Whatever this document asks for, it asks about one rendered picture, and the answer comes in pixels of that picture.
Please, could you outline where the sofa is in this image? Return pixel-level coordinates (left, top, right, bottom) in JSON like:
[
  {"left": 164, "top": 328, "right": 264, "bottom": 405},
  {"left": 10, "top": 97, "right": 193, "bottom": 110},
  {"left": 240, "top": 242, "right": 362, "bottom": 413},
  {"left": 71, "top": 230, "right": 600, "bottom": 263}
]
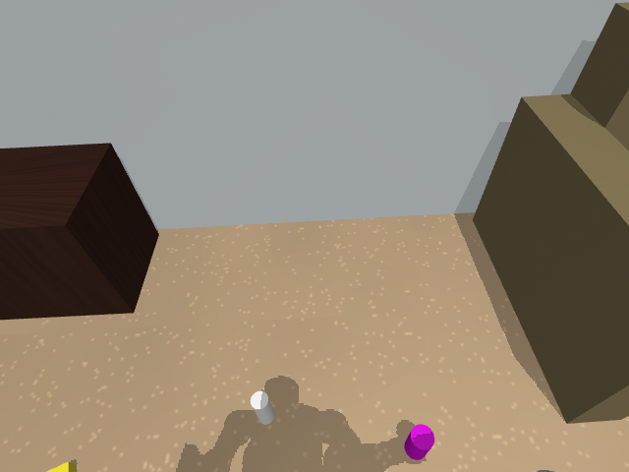
[{"left": 473, "top": 2, "right": 629, "bottom": 424}]

